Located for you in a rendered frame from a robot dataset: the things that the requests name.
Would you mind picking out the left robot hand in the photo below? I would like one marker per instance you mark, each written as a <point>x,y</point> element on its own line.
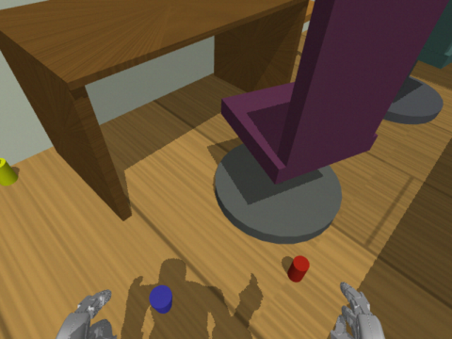
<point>77,324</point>

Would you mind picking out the desk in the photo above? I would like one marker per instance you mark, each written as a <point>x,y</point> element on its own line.
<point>56,47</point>

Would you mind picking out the right robot hand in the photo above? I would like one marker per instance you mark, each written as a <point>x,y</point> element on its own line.
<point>363,323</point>

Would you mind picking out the office chair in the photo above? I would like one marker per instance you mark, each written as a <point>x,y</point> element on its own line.
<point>416,102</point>
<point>278,186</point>

